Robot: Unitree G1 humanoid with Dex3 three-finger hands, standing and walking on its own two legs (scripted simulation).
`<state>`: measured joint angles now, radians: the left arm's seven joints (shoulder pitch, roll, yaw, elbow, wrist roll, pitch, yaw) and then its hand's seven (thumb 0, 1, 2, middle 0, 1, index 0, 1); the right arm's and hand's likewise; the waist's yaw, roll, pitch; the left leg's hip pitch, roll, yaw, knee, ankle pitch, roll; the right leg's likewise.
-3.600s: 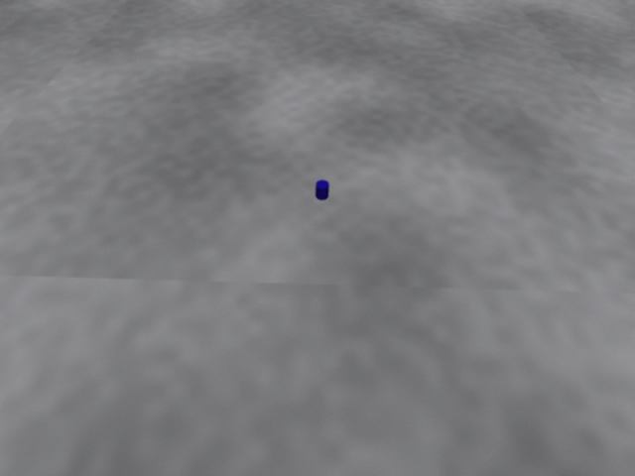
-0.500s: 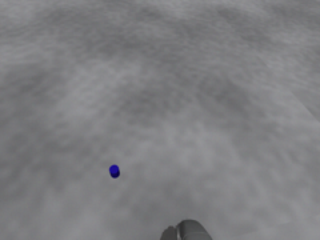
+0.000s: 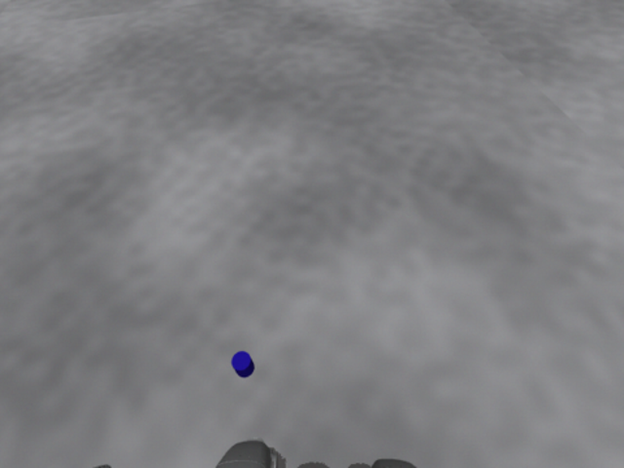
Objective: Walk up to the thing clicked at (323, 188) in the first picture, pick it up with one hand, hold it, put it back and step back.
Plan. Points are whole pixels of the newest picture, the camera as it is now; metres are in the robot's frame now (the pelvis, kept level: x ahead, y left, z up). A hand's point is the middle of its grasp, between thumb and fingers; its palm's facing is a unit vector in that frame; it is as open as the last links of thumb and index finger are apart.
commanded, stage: walk up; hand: left
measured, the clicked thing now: (243, 364) +0.48 +0.25 -0.73
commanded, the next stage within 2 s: stand in 1.26 s
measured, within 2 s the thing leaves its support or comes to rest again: neither
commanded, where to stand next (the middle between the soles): +0.10 +0.02 m, yaw +0 degrees
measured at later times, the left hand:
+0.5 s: hand out of the picture +0.05 +0.28 -0.15, palm faces +0.04 -0.94 -0.34, open 7.4 cm
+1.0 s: hand out of the picture +0.11 +0.27 -0.14, palm faces +0.01 -0.95 -0.31, open 7.4 cm
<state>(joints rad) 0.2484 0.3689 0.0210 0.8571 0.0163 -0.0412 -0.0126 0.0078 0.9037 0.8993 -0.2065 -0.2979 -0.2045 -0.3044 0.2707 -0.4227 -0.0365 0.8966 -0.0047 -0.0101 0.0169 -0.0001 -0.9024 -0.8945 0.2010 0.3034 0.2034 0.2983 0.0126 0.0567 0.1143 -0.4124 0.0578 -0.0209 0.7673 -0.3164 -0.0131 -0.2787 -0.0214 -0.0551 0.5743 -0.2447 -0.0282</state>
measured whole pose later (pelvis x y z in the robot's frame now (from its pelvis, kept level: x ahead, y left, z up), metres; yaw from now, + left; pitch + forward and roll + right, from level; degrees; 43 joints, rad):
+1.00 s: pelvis +0.02 +0.02 +0.02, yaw +2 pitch -2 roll +0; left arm 0.07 0.34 0.01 1.14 0.00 -0.01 -0.02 0.01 0.91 0.90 -0.20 -0.30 -0.20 -0.30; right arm 0.10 -0.36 0.01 1.17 -0.01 -0.01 0.01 0.00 -0.90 -0.89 0.20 0.30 0.20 0.30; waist -0.01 0.00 0.06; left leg -0.19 0.02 0.00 0.35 -0.12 -0.01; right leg -0.12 -0.03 -0.05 0.34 -0.17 0.01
